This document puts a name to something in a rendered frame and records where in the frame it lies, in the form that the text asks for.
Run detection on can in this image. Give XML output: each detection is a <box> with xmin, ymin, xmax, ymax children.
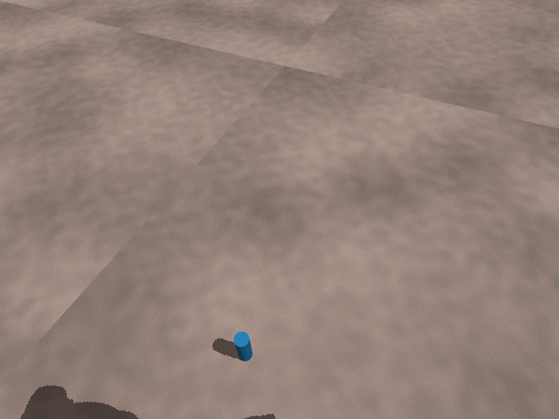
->
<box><xmin>234</xmin><ymin>332</ymin><xmax>252</xmax><ymax>361</ymax></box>

